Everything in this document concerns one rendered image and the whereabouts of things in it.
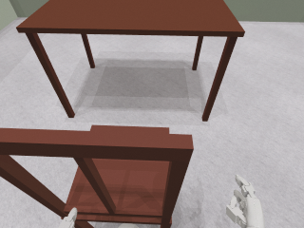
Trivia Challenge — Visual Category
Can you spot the chair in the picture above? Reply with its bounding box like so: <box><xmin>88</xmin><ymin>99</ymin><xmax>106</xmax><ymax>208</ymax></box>
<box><xmin>0</xmin><ymin>124</ymin><xmax>194</xmax><ymax>228</ymax></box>

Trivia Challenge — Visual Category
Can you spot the table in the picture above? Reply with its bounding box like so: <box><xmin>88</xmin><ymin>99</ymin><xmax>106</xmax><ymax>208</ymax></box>
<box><xmin>16</xmin><ymin>0</ymin><xmax>245</xmax><ymax>122</ymax></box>

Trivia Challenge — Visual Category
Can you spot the right robot hand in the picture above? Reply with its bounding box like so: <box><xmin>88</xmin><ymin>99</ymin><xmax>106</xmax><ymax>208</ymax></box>
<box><xmin>226</xmin><ymin>175</ymin><xmax>265</xmax><ymax>228</ymax></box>

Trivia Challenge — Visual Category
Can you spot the left robot hand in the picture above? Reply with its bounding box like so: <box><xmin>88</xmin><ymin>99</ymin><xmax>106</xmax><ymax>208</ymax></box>
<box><xmin>58</xmin><ymin>207</ymin><xmax>78</xmax><ymax>228</ymax></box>

